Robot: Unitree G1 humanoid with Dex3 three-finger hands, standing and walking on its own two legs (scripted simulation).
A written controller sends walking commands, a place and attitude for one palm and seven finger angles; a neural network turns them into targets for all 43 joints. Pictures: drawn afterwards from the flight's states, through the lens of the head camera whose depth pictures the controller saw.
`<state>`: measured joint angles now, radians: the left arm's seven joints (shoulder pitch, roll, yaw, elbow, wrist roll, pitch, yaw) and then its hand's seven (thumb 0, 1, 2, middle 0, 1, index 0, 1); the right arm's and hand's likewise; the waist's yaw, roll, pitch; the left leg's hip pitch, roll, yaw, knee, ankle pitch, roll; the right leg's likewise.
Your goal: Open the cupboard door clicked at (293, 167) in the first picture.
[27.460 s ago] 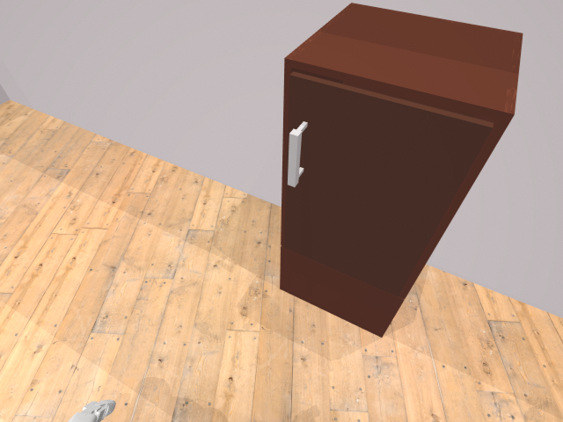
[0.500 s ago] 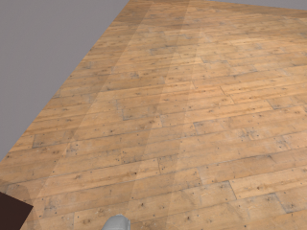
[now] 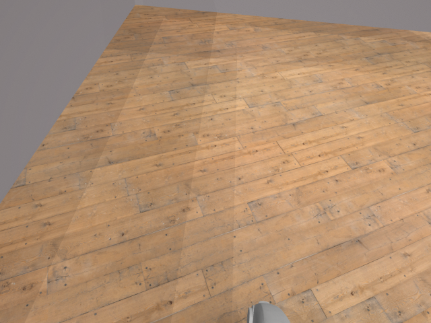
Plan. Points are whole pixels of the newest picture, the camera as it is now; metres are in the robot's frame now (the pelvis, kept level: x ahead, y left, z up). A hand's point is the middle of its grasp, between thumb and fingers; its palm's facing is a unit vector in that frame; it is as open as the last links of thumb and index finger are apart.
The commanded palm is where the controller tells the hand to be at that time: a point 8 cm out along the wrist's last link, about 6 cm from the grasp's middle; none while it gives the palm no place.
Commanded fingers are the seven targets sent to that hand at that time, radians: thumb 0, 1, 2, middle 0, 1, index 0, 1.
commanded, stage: walk to a spot facing it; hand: left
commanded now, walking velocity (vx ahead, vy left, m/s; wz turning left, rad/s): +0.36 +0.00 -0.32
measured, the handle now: out of the picture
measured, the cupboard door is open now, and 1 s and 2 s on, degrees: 42 42 42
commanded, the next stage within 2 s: turn to face it in 0.74 s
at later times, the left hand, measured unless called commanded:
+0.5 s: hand (175, 269) +0.26 +0.11 -0.17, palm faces -0.02 -0.98 -0.22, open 7.1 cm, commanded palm none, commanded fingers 0.00 0.90 0.90 -0.20 -0.30 -0.20 -0.30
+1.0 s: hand (180, 192) +0.48 +0.13 -0.18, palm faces +0.02 -0.98 -0.18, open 7.3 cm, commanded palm none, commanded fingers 0.00 0.90 0.90 -0.20 -0.30 -0.20 -0.30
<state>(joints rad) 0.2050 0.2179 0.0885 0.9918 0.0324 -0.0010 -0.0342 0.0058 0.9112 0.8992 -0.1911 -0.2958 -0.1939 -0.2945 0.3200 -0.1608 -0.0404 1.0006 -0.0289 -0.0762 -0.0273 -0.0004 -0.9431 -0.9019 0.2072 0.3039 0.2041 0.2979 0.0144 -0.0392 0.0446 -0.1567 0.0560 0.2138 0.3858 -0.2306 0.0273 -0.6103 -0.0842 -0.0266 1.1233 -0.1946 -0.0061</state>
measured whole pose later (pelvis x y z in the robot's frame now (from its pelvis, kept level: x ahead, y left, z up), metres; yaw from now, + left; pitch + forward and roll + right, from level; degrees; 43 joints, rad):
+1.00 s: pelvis +0.43 -0.05 -0.01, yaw -2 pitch +0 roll +0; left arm 0.21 0.17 0.05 1.04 0.02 -0.02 0.01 0.01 0.92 0.90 -0.19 -0.30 -0.20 -0.29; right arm 0.24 -0.17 -0.04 1.05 -0.02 -0.05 -0.03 -0.01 -0.96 -0.90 0.21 0.30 0.20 0.30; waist 0.01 -0.02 0.07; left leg -0.27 0.01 0.11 0.48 -0.20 0.05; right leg -0.48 -0.10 -0.06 0.90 -0.32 0.03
